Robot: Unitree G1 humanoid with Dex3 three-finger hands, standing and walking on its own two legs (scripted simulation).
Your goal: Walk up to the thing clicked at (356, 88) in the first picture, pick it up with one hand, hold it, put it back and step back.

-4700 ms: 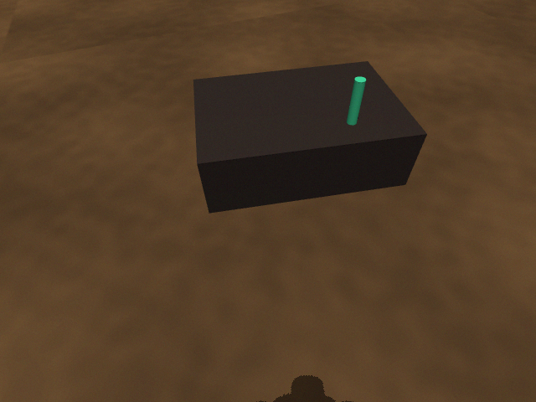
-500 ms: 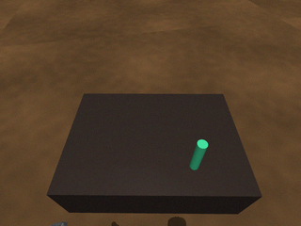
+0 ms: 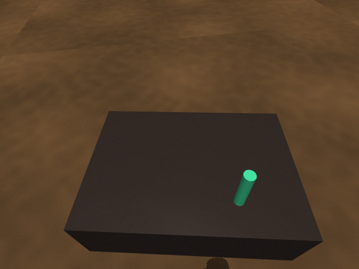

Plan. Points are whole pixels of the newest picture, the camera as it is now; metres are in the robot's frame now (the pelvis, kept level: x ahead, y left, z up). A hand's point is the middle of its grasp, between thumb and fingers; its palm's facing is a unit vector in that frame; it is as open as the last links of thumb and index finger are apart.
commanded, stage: walk up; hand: right
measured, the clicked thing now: (244, 189) +0.48 -0.22 -0.34
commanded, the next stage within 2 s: stand in 0.34 s
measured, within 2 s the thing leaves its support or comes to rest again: neither
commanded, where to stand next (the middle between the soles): +0.04 +0.01 m, yaw -2 degrees
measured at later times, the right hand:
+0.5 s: hand out of the picture +0.09 -0.25 -0.15, palm faces -0.01 +0.94 -0.33, open 7.4 cm
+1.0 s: hand out of the picture +0.08 -0.27 -0.16, palm faces -0.02 +0.94 -0.33, open 7.4 cm
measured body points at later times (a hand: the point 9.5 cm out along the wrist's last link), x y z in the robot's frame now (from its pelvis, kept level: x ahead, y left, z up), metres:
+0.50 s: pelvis +0.01 +0.00 +0.00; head +0.02 +0.00 +0.45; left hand +0.10 +0.30 -0.13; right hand +0.09 -0.30 -0.13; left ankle +0.02 +0.11 -0.75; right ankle -0.01 -0.15 -0.75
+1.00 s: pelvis +0.00 -0.01 +0.00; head +0.01 -0.01 +0.45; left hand +0.08 +0.29 -0.13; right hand +0.08 -0.31 -0.13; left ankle +0.02 +0.11 -0.75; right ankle -0.01 -0.15 -0.75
